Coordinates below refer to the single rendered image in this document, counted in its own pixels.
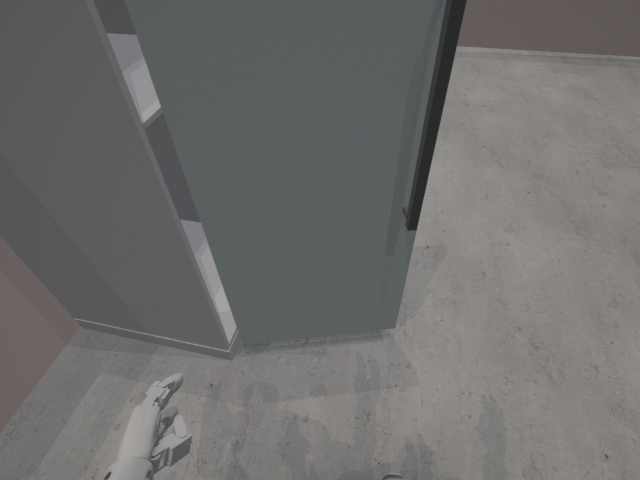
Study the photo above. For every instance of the left robot forearm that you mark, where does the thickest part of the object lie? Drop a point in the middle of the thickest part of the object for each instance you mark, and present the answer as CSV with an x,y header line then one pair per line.
x,y
131,468

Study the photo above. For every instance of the handle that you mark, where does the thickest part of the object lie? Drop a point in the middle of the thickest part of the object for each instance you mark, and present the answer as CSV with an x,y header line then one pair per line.
x,y
450,30

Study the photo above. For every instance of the left robot hand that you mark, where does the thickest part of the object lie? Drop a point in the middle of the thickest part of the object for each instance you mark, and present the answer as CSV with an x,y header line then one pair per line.
x,y
144,431

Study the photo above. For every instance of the fridge door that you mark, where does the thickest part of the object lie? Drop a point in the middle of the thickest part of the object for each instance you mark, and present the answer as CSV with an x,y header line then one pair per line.
x,y
298,124

